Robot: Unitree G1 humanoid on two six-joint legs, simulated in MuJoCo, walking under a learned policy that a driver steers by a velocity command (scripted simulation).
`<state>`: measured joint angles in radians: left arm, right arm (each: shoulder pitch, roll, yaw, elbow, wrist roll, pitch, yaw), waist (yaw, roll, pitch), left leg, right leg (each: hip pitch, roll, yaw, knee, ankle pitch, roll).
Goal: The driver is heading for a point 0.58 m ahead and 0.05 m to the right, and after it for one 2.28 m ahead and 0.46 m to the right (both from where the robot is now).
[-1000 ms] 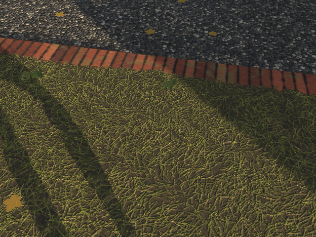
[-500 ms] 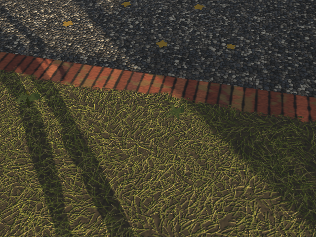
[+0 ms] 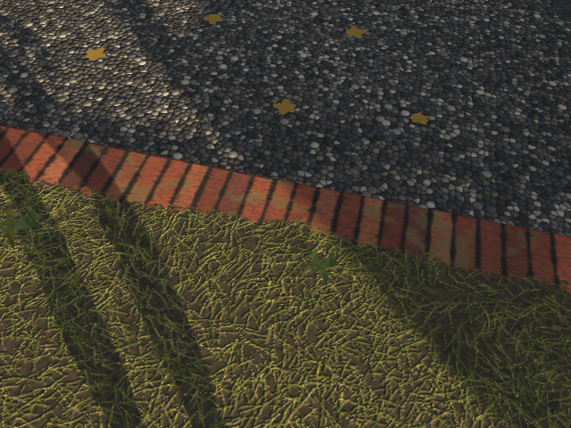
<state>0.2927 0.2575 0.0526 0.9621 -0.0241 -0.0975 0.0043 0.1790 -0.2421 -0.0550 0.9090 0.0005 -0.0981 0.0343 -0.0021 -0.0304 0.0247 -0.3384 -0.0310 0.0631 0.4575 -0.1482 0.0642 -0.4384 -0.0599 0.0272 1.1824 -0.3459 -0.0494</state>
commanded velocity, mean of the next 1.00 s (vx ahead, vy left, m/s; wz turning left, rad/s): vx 0.50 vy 0.00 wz -0.06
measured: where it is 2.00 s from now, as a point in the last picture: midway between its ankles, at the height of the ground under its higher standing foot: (341, 208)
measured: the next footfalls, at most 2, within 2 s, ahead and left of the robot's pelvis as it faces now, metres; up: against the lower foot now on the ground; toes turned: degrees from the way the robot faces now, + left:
right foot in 0.42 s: +0.41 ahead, -0.15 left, +0.00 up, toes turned -3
left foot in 0.98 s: +0.71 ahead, +0.10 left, +0.00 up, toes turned -1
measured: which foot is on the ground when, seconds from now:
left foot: down 0.00-0.42, up 0.44-0.96, down 0.98-1.00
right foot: up 0.00-0.40, down 0.42-0.98, up 1.00-1.00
